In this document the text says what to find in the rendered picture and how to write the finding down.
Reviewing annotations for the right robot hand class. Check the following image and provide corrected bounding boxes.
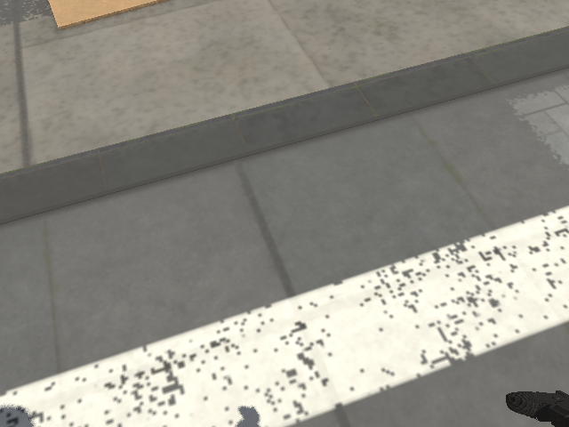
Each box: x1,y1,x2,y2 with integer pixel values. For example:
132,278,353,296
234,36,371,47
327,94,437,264
506,391,569,427

